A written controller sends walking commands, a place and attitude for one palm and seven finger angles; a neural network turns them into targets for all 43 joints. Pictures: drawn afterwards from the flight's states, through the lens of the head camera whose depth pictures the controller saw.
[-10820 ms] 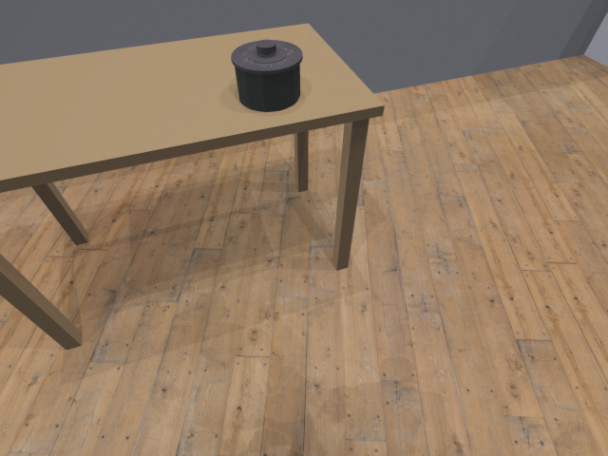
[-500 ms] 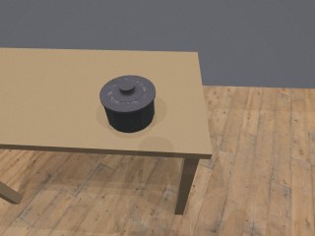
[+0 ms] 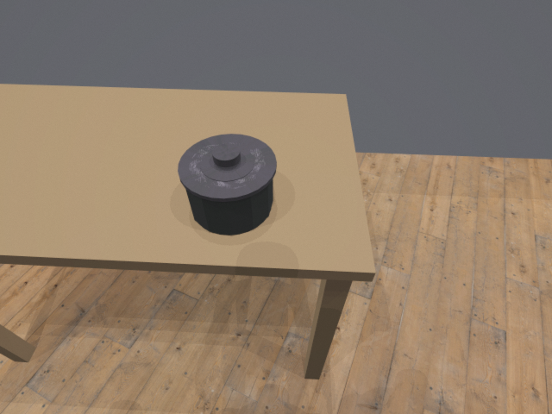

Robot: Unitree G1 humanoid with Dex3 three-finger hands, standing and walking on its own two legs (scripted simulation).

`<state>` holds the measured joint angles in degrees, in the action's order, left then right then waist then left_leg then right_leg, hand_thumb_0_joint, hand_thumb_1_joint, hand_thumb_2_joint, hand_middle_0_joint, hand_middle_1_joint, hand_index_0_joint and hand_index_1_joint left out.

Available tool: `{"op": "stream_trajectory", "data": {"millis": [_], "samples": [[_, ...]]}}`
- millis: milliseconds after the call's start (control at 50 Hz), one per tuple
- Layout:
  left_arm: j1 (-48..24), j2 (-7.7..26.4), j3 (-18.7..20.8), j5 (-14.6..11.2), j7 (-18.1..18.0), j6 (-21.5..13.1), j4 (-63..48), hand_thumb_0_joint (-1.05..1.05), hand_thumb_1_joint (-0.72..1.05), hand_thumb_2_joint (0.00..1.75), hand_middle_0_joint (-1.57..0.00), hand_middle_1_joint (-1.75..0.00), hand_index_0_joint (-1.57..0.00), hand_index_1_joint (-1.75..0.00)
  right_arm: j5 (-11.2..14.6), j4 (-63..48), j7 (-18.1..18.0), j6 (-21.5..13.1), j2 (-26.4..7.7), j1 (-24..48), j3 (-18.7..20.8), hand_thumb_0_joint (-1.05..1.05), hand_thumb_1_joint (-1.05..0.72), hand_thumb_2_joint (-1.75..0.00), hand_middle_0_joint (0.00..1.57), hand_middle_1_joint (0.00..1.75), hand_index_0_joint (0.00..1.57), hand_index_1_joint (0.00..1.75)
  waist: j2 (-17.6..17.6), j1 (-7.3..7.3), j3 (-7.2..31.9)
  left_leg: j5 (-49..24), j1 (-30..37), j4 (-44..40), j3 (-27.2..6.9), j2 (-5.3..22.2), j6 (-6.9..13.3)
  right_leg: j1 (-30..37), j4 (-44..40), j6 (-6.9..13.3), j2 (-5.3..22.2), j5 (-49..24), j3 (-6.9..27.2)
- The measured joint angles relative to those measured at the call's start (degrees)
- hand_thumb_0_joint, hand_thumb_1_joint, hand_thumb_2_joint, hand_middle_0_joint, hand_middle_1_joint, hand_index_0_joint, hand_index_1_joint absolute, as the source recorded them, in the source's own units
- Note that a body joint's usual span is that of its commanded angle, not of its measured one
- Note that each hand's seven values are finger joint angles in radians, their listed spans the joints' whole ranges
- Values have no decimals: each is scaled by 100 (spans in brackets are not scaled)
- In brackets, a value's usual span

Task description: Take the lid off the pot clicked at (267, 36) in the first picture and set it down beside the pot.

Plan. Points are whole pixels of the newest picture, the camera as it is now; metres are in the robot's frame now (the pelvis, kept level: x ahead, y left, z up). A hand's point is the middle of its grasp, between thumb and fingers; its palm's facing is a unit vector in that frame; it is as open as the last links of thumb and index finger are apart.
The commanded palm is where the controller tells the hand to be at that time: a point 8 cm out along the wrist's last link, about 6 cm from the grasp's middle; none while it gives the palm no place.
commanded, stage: lift the closed hand beside the body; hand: left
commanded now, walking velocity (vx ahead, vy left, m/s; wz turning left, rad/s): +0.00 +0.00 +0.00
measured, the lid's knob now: (226, 155) +0.51 +0.12 +0.10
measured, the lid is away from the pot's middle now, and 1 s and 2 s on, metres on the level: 0.00 0.00 0.00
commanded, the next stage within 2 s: raise the hand higher, near the body in 0.64 s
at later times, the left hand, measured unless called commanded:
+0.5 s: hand out of the picture +0.09 +0.23 -0.02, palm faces +0.23 -0.95 -0.22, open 3.7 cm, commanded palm +0.05 +0.28 +0.01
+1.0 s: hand out of the picture +0.10 +0.29 +0.06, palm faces +0.26 -0.88 -0.39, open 3.1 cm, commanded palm +0.05 +0.32 +0.08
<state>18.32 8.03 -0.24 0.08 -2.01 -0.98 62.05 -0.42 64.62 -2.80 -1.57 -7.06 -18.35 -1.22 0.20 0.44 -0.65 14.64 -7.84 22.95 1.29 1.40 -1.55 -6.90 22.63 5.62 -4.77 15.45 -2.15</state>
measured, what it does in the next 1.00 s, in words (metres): shifts its weight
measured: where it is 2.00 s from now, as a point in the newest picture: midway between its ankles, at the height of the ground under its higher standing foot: outside the picture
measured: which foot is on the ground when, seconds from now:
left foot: down 0.00-1.00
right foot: down 0.00-1.00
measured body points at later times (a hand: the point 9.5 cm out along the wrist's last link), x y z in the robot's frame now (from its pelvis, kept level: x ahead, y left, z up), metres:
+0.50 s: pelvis -0.04 +0.03 +0.00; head -0.05 +0.03 +0.45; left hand +0.08 +0.28 -0.01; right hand +0.21 -0.19 -0.03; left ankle -0.03 +0.14 -0.74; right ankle -0.04 -0.05 -0.74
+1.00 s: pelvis -0.03 +0.07 +0.00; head -0.05 +0.05 +0.45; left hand +0.08 +0.33 +0.08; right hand +0.14 -0.15 -0.09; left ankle -0.03 +0.14 -0.74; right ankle -0.04 -0.05 -0.74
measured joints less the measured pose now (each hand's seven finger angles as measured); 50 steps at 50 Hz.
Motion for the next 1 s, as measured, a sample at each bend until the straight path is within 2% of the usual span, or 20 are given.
{"op": "stream_trajectory", "data": {"millis": [40,60,100,140,180,240,280,380,420,500,580,660,740,820,900,1000], "samples": [[-14,-20,4,24,-47,-56,14,1,91,90,-20,-30,-20,-30,-3,-16,13,18,-14,16,0,1,-91,-90,20,30,20,30,33,-4,-3,18,-137,222,20,26,16,-36,-1,-36,-10,-15,-15],[160,13,-99,-96,-139,105,-572,2,92,90,-20,-30,-21,-31,61,-194,12,-26,-80,-37,-31,2,-92,-90,20,30,20,30,59,45,-75,57,-165,334,-2,30,69,-53,38,-59,-22,-25,11],[656,144,-176,-218,-321,131,-2134,4,95,90,-22,-31,-22,-32,183,-584,-52,-507,-295,-234,-57,3,-93,-90,20,30,20,30,177,116,-95,190,-82,250,-34,13,72,-93,162,-64,-24,20,48],[816,245,-245,-313,-523,119,-3272,4,96,90,-24,-34,-25,-35,285,-828,-116,-843,-537,-245,-18,3,-93,-90,20,30,20,30,317,55,-36,114,-39,221,-108,-103,85,-31,189,-110,89,61,-20],[664,241,-258,-230,-580,-37,-3742,4,96,90,-28,-39,-28,-39,245,-1059,-110,-1012,-770,-54,61,3,-93,-90,20,30,20,30,452,-51,46,37,-27,201,-162,-220,167,-25,248,-184,206,85,-79],[383,105,-130,-99,-422,-198,-3757,3,94,90,-36,-48,-37,-48,162,-1484,40,-915,-917,453,244,3,-92,-90,20,30,20,30,502,-186,225,-6,-175,260,-133,-313,236,-249,465,-249,307,127,-62],[585,33,-38,-104,-229,-193,-4144,2,94,90,-43,-55,-43,-56,136,-1845,109,-813,-856,741,318,2,-92,-90,20,30,20,30,390,-179,278,-15,-204,271,-51,-308,240,-338,550,-258,304,128,17],[1447,191,-12,-167,-49,-376,-5635,2,92,90,-63,-77,-63,-77,128,-2837,44,-821,-729,969,297,2,-91,-90,20,30,20,30,52,60,198,-19,-91,302,-74,-248,225,-147,429,-235,243,46,-6],[1463,268,57,-184,-81,-438,-5776,1,91,90,-71,-86,-72,-86,123,-3091,6,-794,-751,1079,271,2,-91,-90,20,30,20,30,23,148,106,-19,-122,376,-153,-230,229,-80,340,-237,224,-14,-86],[1493,375,191,-221,-133,-329,-6098,2,90,90,-88,-104,-89,-105,93,-3426,-38,-745,-744,1199,184,1,-91,-90,20,30,20,30,46,298,-72,-72,-128,379,-205,-242,262,-12,213,-262,233,-128,-139],[1768,481,294,-222,-172,-335,-6690,2,90,90,-105,-123,-105,-123,40,-3489,-64,-701,-602,1053,39,1,-91,-90,20,30,20,30,115,358,-22,-108,-68,308,-210,-304,321,56,145,-321,293,-153,-145],[1767,509,482,-199,-175,-334,-6721,2,90,90,-117,-136,-117,-137,46,-3327,-44,-545,-408,888,-97,1,-90,-90,20,30,20,30,150,345,-39,-105,-54,315,-205,-349,369,74,153,-370,339,-144,-142],[1859,656,663,-176,-196,-225,-7079,2,90,90,-124,-144,-124,-144,25,-3142,-46,-514,-310,641,-177,1,-90,-90,20,30,21,30,185,357,-119,-102,14,285,-154,-371,408,128,126,-408,361,-160,-90],[2022,766,913,-157,-261,-305,-7379,2,90,90,-127,-147,-127,-148,27,-2949,-18,-503,-305,465,-164,2,-90,-90,20,30,21,30,235,299,-104,-102,52,253,-111,-411,452,143,127,-456,403,-152,-47],[2009,687,788,-105,-245,-280,-7434,2,90,90,-128,-149,-129,-149,47,-2883,16,-573,-424,411,-92,2,-90,-90,20,30,21,30,278,248,-172,-101,32,271,-68,-456,502,91,201,-506,451,-132,-8],[2154,826,774,-73,-288,-358,-7955,2,90,90,-129,-150,-130,-150,46,-2873,-26,-694,-512,361,4,2,-90,-90,20,30,21,30,228,252,-86,-94,59,244,-23,-469,515,89,209,-526,465,-121,39]]}}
